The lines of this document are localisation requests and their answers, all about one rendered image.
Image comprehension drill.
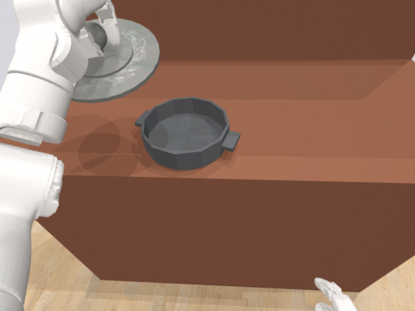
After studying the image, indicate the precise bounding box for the lid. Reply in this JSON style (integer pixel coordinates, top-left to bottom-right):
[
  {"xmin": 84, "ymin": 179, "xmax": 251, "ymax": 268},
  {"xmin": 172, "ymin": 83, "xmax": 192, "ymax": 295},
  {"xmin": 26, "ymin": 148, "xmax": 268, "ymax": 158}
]
[{"xmin": 71, "ymin": 18, "xmax": 160, "ymax": 103}]

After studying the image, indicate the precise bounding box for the left robot forearm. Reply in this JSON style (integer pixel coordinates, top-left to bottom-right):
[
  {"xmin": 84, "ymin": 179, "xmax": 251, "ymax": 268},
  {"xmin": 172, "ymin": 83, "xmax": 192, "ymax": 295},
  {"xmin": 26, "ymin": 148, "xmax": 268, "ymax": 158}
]
[{"xmin": 0, "ymin": 0, "xmax": 88, "ymax": 146}]

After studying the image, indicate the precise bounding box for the pot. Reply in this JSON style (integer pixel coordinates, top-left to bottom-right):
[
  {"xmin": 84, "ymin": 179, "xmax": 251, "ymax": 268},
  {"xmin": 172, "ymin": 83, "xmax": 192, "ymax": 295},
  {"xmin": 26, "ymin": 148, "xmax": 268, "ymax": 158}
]
[{"xmin": 135, "ymin": 97, "xmax": 241, "ymax": 170}]

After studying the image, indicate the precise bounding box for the robot right hand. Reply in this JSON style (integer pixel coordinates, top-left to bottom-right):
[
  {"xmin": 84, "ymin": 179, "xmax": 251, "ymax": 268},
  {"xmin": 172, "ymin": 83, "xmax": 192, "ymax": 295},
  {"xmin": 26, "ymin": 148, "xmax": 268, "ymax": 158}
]
[{"xmin": 314, "ymin": 278, "xmax": 357, "ymax": 311}]

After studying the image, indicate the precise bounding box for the knob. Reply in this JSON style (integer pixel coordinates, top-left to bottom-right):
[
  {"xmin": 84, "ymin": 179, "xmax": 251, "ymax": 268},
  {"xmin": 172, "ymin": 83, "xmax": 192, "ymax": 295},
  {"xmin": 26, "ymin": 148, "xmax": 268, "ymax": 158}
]
[{"xmin": 86, "ymin": 21, "xmax": 107, "ymax": 49}]

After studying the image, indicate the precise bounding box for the robot left hand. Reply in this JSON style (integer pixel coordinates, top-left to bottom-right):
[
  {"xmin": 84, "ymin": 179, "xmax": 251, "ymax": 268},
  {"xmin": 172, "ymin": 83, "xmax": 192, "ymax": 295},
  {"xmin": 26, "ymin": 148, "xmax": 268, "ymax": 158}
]
[{"xmin": 79, "ymin": 0, "xmax": 121, "ymax": 60}]

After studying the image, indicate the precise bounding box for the left robot upper arm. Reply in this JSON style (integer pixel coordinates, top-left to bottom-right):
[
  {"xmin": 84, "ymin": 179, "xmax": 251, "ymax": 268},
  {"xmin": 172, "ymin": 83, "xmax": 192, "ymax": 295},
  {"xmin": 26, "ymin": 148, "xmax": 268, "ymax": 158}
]
[{"xmin": 0, "ymin": 143, "xmax": 64, "ymax": 311}]

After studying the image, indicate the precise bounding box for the table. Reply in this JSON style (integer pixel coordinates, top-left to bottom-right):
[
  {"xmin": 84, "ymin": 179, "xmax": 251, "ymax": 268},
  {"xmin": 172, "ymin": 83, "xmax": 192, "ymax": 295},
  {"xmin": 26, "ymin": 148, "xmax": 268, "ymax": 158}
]
[{"xmin": 0, "ymin": 0, "xmax": 415, "ymax": 292}]

